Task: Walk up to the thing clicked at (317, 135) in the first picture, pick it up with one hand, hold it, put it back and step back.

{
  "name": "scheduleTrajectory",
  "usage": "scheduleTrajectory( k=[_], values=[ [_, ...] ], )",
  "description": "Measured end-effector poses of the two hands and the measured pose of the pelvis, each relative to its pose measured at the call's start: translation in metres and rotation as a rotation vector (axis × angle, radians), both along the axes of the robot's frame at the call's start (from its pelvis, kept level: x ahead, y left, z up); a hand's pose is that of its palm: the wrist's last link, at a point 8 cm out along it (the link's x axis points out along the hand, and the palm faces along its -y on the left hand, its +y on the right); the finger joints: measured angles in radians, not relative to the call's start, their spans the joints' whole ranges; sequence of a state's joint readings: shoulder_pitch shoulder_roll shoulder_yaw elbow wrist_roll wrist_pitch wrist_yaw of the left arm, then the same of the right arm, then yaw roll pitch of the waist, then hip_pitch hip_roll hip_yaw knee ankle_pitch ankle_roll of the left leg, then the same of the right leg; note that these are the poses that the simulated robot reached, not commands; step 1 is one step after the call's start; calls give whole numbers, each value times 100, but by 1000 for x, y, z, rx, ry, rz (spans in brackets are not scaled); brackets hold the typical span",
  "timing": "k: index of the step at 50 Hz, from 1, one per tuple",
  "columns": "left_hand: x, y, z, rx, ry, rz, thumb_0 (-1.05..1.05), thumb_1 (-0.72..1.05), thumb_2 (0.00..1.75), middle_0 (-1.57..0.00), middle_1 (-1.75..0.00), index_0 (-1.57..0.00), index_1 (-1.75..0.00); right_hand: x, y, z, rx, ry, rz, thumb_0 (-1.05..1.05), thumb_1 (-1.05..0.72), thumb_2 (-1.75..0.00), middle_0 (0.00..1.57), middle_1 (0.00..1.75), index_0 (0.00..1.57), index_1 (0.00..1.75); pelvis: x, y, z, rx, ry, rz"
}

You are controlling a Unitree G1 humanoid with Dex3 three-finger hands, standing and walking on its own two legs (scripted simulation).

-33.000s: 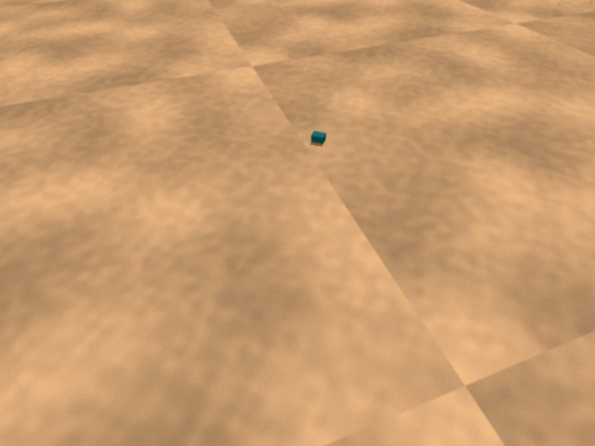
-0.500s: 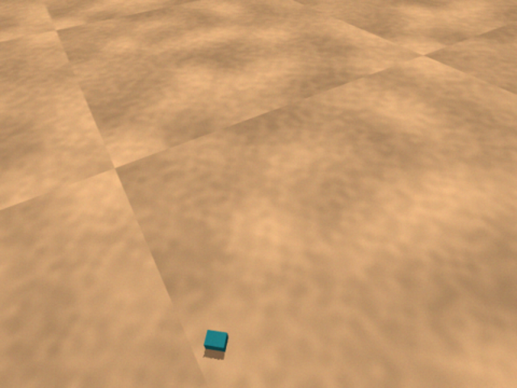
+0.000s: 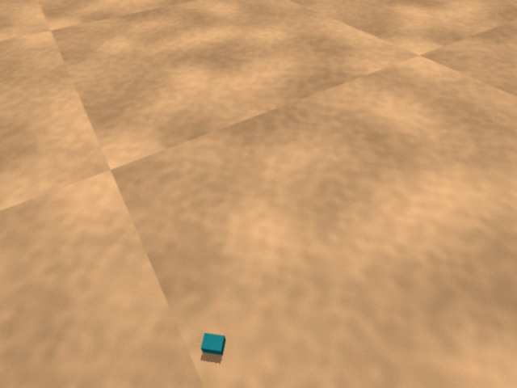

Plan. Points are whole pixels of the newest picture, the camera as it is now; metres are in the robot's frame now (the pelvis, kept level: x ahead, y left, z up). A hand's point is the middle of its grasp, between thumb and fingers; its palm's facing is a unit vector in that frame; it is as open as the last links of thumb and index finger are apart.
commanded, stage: stand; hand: left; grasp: from above
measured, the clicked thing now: (213, 343) +0.44 +0.21 -0.76
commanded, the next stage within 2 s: step back in 0.52 s
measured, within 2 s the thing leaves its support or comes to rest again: neither
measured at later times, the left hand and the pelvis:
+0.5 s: hand out of the picture +0.07 +0.24 -0.16, palm faces +0.00 -0.94 -0.34, open 7.4 cm; pelvis +0.00 +0.00 +0.00, yaw +0 degrees
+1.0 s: hand out of the picture +0.07 +0.30 -0.18, palm faces -0.08 -0.93 -0.37, open 7.4 cm; pelvis -0.07 +0.04 -0.02, yaw -2 degrees
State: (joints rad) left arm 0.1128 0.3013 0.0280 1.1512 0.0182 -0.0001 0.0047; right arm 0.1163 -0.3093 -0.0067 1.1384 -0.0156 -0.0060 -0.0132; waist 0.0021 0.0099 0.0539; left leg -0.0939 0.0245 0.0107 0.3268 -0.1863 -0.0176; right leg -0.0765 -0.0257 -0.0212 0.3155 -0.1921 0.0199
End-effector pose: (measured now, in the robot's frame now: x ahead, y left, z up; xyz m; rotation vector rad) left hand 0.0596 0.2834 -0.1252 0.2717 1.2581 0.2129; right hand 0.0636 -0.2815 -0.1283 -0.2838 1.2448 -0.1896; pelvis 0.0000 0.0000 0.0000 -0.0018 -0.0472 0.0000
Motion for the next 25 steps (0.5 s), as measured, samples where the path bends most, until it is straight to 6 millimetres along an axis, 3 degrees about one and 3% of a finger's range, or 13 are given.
scheduleTrajectory(
  k=[25],
  values=[
    [8, 4, 5, 20, -16, -21, 0, 90, 90, -20, -30, -20, -30, 5, -14, 3, -15, -11, 6, 1, -90, -90, 20, 30, 20, 30, 2, -5, 0, 1, 6, -3]
  ],
)
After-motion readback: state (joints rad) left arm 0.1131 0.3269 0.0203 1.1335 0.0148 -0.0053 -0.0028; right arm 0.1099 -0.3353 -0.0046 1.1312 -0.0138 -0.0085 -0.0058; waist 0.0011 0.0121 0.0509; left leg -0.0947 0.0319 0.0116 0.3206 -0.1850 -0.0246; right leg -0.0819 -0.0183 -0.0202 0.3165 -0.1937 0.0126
